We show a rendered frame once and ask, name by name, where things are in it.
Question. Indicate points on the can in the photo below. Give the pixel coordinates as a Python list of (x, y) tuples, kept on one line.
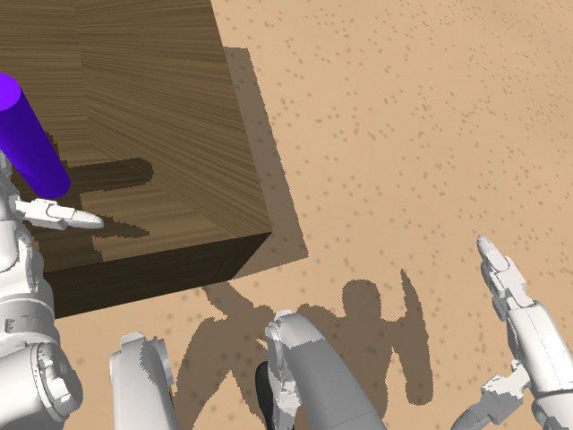
[(24, 142)]

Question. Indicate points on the left robot arm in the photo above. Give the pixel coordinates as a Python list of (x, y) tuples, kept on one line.
[(38, 387)]

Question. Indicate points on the right robot hand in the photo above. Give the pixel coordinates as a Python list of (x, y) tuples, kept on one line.
[(543, 361)]

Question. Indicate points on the left robot hand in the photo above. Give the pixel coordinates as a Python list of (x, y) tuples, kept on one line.
[(41, 212)]

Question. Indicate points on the right robot arm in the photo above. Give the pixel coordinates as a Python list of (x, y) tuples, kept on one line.
[(554, 410)]

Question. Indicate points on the right robot foot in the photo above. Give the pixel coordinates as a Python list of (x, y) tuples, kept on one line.
[(265, 394)]

